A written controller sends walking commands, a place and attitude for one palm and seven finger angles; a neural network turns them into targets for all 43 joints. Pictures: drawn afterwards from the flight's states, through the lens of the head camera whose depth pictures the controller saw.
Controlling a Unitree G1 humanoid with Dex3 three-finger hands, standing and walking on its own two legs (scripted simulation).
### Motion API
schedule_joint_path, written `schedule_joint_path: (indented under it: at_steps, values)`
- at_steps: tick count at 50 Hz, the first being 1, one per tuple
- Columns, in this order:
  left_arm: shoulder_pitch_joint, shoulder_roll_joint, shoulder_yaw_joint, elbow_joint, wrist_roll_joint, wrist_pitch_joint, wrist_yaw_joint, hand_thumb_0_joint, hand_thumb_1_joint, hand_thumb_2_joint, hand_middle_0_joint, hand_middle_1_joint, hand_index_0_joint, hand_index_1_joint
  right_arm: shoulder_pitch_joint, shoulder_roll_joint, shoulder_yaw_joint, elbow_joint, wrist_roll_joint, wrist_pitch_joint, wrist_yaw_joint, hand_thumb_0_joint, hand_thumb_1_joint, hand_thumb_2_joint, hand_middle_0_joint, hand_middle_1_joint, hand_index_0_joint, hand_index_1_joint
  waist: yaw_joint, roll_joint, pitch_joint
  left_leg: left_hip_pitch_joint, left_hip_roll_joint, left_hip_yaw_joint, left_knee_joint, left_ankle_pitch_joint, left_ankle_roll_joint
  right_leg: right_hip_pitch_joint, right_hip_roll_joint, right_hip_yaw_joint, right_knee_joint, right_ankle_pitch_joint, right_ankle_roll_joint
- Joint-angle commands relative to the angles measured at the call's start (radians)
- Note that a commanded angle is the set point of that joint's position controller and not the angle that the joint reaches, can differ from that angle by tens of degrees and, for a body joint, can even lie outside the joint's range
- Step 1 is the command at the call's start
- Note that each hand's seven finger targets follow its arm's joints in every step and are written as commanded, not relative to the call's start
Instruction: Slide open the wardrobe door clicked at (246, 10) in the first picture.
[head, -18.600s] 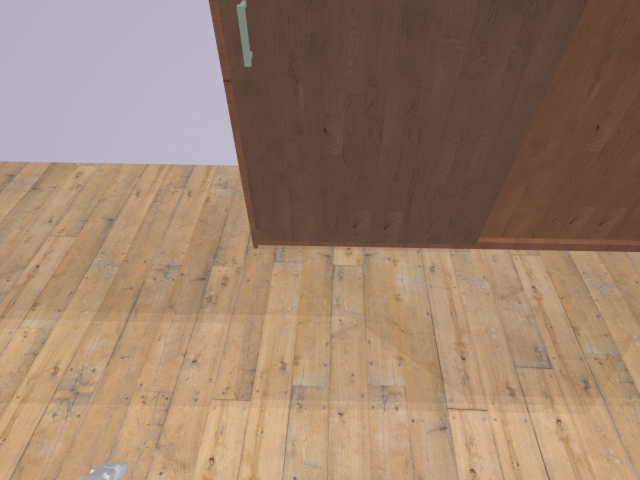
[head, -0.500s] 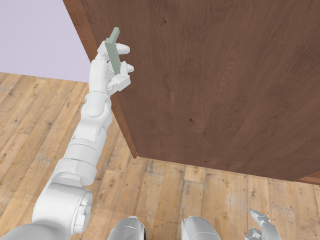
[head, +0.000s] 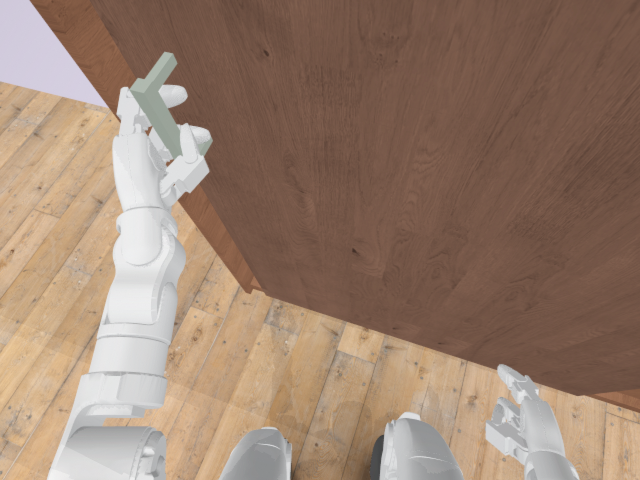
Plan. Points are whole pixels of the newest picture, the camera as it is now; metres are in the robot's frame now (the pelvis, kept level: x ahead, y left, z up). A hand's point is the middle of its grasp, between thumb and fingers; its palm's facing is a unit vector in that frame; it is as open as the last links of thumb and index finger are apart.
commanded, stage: step sideways, sliding the door along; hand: left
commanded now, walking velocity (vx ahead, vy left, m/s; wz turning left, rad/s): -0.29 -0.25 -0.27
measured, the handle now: (179, 122) +0.45 +0.24 +0.11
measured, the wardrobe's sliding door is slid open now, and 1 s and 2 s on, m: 0.06 0.39 0.55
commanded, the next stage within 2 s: stop walking and hold the door there in 1.78 s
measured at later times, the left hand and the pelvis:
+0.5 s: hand (316, 189) +0.39 +0.07 +0.11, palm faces +0.40 -0.91 -0.07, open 6.2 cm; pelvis +0.05 -0.13 +0.01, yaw -2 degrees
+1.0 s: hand (509, 246) +0.34 -0.12 +0.11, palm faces +0.27 -0.96 -0.09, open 6.1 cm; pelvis +0.03 -0.26 +0.01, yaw -7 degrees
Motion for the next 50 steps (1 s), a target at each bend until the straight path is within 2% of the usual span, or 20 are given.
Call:
schedule_joint_path:
  at_steps: [1, 7, 10, 11, 12, 13, 15, 19, 22, 23, 24, 25, 32, 38, 40, 42, 44, 45, 46, 50]
  values:
    - [-0.404, -0.053, -0.264, -0.502, 0.077, -0.171, -0.112, 0.0, 0.9, 0.9, -0.45, -1.4, -0.45, -1.4, 0.027, -0.093, -0.023, -0.147, -0.012, -0.062, 0.047, 0.0, -0.9, -0.9, 0.2, 0.3, 0.2, 0.3, -0.122, 0.279, -0.634, 0.697, 0.329, -0.137, -0.034, 1.26, 0.204, -0.192, -0.03, 0.074, 0.068, -0.058, 0.017]
    - [-0.215, 0.006, -0.222, -0.528, 0.076, -0.159, -0.114, 0.0, 0.9, 0.9, -0.45, -1.4, -0.45, -1.4, 0.009, -0.077, -0.005, -0.19, -0.014, -0.09, 0.055, 0.0, -0.9, -0.9, 0.2, 0.3, 0.2, 0.3, -0.119, 0.304, -0.555, 0.536, 0.244, 0.049, -0.017, 1.12, 0.097, 0.091, 0.032, -0.04, -0.262, 0.159, 0.029]
    - [-0.129, 0.081, -0.174, -0.584, 0.082, -0.167, -0.113, 0.0, 0.9, 0.9, -0.45, -1.4, -0.45, -1.4, -0.001, -0.061, 0.01, -0.194, 0.012, -0.098, 0.054, 0.0, -0.9, -0.9, 0.2, 0.3, 0.2, 0.3, -0.108, 0.17, -0.547, 0.349, 0.145, 0.09, 0.168, 0.801, 0.11, 0.326, 0.034, -0.069, -0.459, 0.589, 0.036]
    - [-0.076, 0.095, -0.168, -0.573, 0.085, -0.174, -0.111, 0.0, 0.9, 0.9, -0.45, -1.4, -0.45, -1.4, -0.004, -0.03, 0.016, -0.197, 0.014, -0.095, 0.049, 0.0, -0.9, -0.9, 0.2, 0.3, 0.2, 0.3, -0.103, 0.027, -0.535, 0.198, 0.077, 0.082, 0.296, 0.453, 0.039, 0.414, -0.066, 0.015, -0.472, 0.955, 0.012]
    - [0.02, 0.144, -0.105, -0.537, 0.073, -0.168, -0.106, 0.0, 0.9, 0.9, -0.45, -1.4, -0.45, -1.4, -0.002, -0.037, -0.011, -0.201, 0.004, -0.085, 0.039, 0.0, -0.9, -0.9, 0.2, 0.3, 0.2, 0.3, -0.066, -0.344, -0.625, -0.043, -0.089, 0.059, 0.516, -0.244, -0.018, 0.544, -0.225, 0.282, -0.378, 1.461, -0.095]
    - [0.061, 0.164, -0.085, -0.554, 0.065, -0.168, -0.098, 0.0, 0.9, 0.9, -0.45, -1.4, -0.45, -1.4, -0.014, -0.039, -0.012, -0.196, -0.001, -0.085, 0.025, 0.0, -0.9, -0.9, 0.2, 0.3, 0.2, 0.3, -0.051, -0.388, -0.641, -0.094, -0.127, -0.081, 0.635, -0.442, -0.002, 0.523, -0.289, 0.329, -0.368, 1.57, -0.067]
    - [0.077, 0.108, -0.089, -0.657, 0.072, -0.197, -0.078, 0.0, 0.9, 0.9, -0.45, -1.4, -0.45, -1.4, -0.068, 0.015, 0.04, -0.132, -0.009, -0.103, 0.017, 0.0, -0.9, -0.9, 0.2, 0.3, 0.2, 0.3, -0.069, -0.133, -0.619, -0.28, -0.076, -0.174, 0.482, -0.417, 0.0, 0.712, -0.328, 0.378, -0.342, 1.536, -0.174]
    - [0.098, 0.07, -0.127, -0.75, 0.08, -0.239, -0.041, 0.0, 0.9, 0.9, -0.45, -1.4, -0.45, -1.4, -0.049, 0.002, 0.024, -0.148, -0.001, -0.051, 0.013, 0.0, -0.9, -0.9, 0.2, 0.3, 0.2, 0.3, -0.089, -0.257, -0.704, -0.158, -0.102, -0.107, 0.233, -0.256, -0.012, 0.719, -0.283, 0.329, -0.313, 1.501, -0.188]
    - [0.115, 0.035, -0.202, -0.763, 0.089, -0.257, -0.06, 0.0, 0.9, 0.9, -0.45, -1.4, -0.45, -1.4, -0.025, -0.016, 0.008, -0.164, -0.013, -0.016, 0.011, 0.0, -0.9, -0.9, 0.2, 0.3, 0.2, 0.3, -0.117, -0.159, -0.702, 0.163, -0.022, -0.055, -0.092, 0.124, -0.001, 0.442, -0.209, 0.252, -0.291, 1.144, -0.134]
    - [0.1, 0.029, -0.229, -0.782, 0.087, -0.26, -0.073, 0.0, 0.9, 0.9, -0.45, -1.4, -0.45, -1.4, -0.018, -0.034, -0.005, -0.173, -0.022, -0.013, 0.008, 0.0, -0.9, -0.9, 0.2, 0.3, 0.2, 0.3, -0.131, -0.124, -0.682, 0.366, 0.081, -0.111, -0.145, 0.402, 0.054, 0.234, -0.155, 0.217, -0.247, 0.918, -0.079]
    - [0.106, 0.004, -0.252, -0.832, 0.077, -0.256, -0.085, 0.0, 0.9, 0.9, -0.45, -1.4, -0.45, -1.4, -0.032, -0.089, -0.024, -0.197, -0.023, -0.028, 0.014, 0.0, -0.9, -0.9, 0.2, 0.3, 0.2, 0.3, -0.114, 0.109, -0.691, 0.556, 0.358, -0.336, -0.168, 1.052, 0.193, -0.019, -0.039, 0.142, -0.083, 0.349, 0.015]
    - [0.111, -0.015, -0.279, -0.848, 0.102, -0.253, -0.088, 0.0, 0.9, 0.9, -0.45, -1.4, -0.45, -1.4, -0.034, -0.097, -0.016, -0.229, -0.02, -0.038, 0.04, 0.0, -0.9, -0.9, 0.2, 0.3, 0.2, 0.3, -0.085, 0.215, -0.644, 0.597, 0.465, -0.317, -0.155, 1.359, 0.256, -0.113, -0.018, 0.146, 0.099, -0.182, 0.021]
    - [0.216, -0.111, -0.361, -0.838, 0.128, -0.152, -0.104, 0.0, 0.9, 0.9, -0.45, -1.4, -0.45, -1.4, 0.006, -0.09, -0.004, -0.237, -0.044, -0.097, 0.065, 0.0, -0.9, -0.9, 0.2, 0.3, 0.2, 0.3, -0.093, 0.221, -0.508, 0.457, 0.284, 0.003, -0.162, 1.037, 0.153, -0.041, 0.001, 0.015, 0.013, 0.013, 0.043]
    - [0.275, -0.085, -0.346, -0.834, 0.12, -0.139, -0.108, 0.0, 0.9, 0.9, -0.45, -1.4, -0.45, -1.4, 0.015, -0.067, 0.016, -0.25, -0.035, -0.128, 0.055, 0.0, -0.9, -0.9, 0.2, 0.3, 0.2, 0.3, -0.116, 0.248, -0.484, 0.424, 0.222, 0.086, -0.091, 0.914, 0.095, 0.118, 0.046, -0.067, -0.329, 0.183, 0.06]
    - [0.282, -0.059, -0.327, -0.863, 0.12, -0.137, -0.104, 0.0, 0.9, 0.9, -0.45, -1.4, -0.45, -1.4, 0.011, -0.055, 0.024, -0.241, -0.02, -0.128, 0.053, 0.0, -0.9, -0.9, 0.2, 0.3, 0.2, 0.3, -0.114, 0.247, -0.466, 0.369, 0.169, 0.111, -0.039, 0.8, 0.127, 0.204, 0.066, -0.097, -0.462, 0.366, 0.071]
    - [0.29, -0.014, -0.302, -0.894, 0.121, -0.148, -0.101, 0.0, 0.9, 0.9, -0.45, -1.4, -0.45, -1.4, -0.011, -0.021, 0.042, -0.248, -0.02, -0.117, 0.05, 0.0, -0.9, -0.9, 0.2, 0.3, 0.2, 0.3, -0.102, 0.122, -0.46, 0.219, 0.106, 0.106, 0.071, 0.549, 0.119, 0.34, 0.001, -0.063, -0.508, 0.748, 0.071]
    - [0.43, 0.043, -0.228, -0.81, 0.113, -0.145, -0.091, 0.0, 0.9, 0.9, -0.45, -1.4, -0.45, -1.4, -0.026, -0.017, 0.01, -0.242, -0.026, -0.104, 0.022, 0.0, -0.9, -0.9, 0.2, 0.3, 0.2, 0.3, -0.041, -0.458, -0.611, -0.05, -0.131, 0.039, 0.421, -0.363, 0.009, 0.448, -0.22, 0.262, -0.478, 1.337, -0.034]
    - [0.5, 0.042, -0.22, -0.788, 0.118, -0.147, -0.082, 0.0, 0.9, 0.9, -0.45, -1.4, -0.45, -1.4, -0.031, -0.017, 0.014, -0.215, -0.034, -0.109, 0.004, 0.0, -0.9, -0.9, 0.2, 0.3, 0.2, 0.3, -0.026, -0.394, -0.65, -0.071, -0.134, -0.078, 0.482, -0.403, 0.018, 0.452, -0.258, 0.302, -0.457, 1.3, -0.062]
    - [0.422, -0.044, -0.3, -0.873, 0.124, -0.167, -0.083, 0.0, 0.9, 0.9, -0.45, -1.4, -0.45, -1.4, -0.038, 0.048, 0.056, -0.188, -0.039, -0.102, 0.007, 0.0, -0.9, -0.9, 0.2, 0.3, 0.2, 0.3, -0.064, -0.302, -0.655, -0.214, -0.093, -0.145, 0.463, -0.393, 0.018, 0.607, -0.325, 0.302, -0.415, 1.287, -0.137]
    - [0.332, -0.074, -0.343, -0.842, 0.125, -0.21, -0.074, 0.0, 0.9, 0.9, -0.45, -1.4, -0.45, -1.4, -0.059, 0.016, 0.037, -0.152, -0.023, -0.069, 0.01, 0.0, -0.9, -0.9, 0.2, 0.3, 0.2, 0.3, -0.104, -0.276, -0.652, -0.134, -0.097, -0.088, 0.174, -0.268, 0.008, 0.59, -0.273, 0.236, -0.389, 1.292, -0.167]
